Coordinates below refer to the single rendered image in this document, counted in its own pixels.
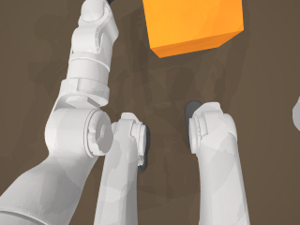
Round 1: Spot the robot shin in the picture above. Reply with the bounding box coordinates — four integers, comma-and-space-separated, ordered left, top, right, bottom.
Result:
112, 112, 144, 166
192, 102, 237, 141

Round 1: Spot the robot left shin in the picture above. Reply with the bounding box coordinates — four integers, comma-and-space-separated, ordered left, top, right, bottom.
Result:
112, 112, 144, 166

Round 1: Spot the carton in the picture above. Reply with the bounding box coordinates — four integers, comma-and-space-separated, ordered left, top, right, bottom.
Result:
142, 0, 244, 58

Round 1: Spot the robot right shin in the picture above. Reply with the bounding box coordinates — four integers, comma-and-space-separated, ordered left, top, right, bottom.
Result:
192, 102, 237, 141

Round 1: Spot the robot left forearm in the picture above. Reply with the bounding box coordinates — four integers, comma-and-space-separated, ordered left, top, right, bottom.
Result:
44, 0, 119, 141

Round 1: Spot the robot left upper arm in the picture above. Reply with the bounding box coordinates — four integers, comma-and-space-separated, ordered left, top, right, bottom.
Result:
0, 108, 114, 225

